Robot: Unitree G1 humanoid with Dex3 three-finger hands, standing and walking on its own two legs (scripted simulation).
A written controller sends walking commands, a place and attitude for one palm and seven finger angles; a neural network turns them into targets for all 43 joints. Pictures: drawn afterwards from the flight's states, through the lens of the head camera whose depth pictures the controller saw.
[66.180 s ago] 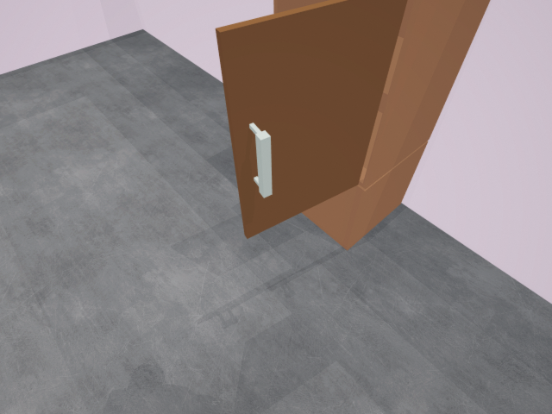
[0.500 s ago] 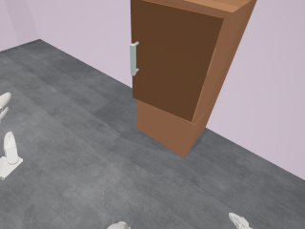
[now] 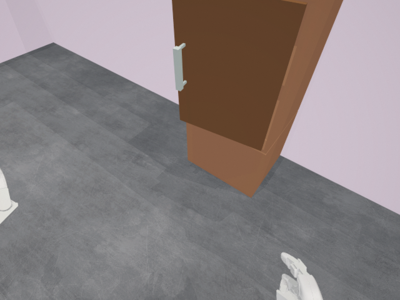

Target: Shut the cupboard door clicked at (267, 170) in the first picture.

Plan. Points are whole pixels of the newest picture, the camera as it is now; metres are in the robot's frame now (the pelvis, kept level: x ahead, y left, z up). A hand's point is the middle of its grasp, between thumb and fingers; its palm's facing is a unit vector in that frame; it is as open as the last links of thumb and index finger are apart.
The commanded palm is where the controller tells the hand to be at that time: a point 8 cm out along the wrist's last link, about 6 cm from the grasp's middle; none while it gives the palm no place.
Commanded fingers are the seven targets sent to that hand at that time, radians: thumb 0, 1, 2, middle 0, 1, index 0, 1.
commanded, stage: stop stepping back and stand still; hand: left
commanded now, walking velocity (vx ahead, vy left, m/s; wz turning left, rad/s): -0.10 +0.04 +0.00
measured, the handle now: (181, 67) +0.93 +0.11 -0.03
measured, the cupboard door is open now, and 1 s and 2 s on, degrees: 8 8 8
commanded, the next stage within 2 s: let the arm hang, fingers relaxed in 0.94 s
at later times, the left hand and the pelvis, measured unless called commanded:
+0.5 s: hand out of the picture +0.19 +0.30 +0.17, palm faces +0.39 -0.79 -0.48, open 7.4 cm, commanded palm +0.13 +0.34 +0.18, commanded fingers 0.00 0.90 0.90 -0.20 -0.30 -0.20 -0.30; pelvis -0.01 +0.04 +0.01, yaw -1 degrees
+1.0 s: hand out of the picture +0.17 +0.32 +0.16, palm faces +0.45 -0.78 -0.43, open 7.4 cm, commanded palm +0.11 +0.35 +0.18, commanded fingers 0.00 0.90 0.90 -0.20 -0.30 -0.20 -0.30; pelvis -0.03 +0.05 +0.01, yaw +0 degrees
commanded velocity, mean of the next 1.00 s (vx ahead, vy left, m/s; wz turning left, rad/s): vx -0.01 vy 0.01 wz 0.00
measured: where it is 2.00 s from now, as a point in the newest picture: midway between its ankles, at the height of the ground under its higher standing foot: outside the picture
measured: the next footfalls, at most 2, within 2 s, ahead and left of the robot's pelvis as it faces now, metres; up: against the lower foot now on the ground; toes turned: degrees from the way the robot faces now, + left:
none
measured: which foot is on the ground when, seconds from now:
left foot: down 0.00-1.00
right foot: down 0.00-1.00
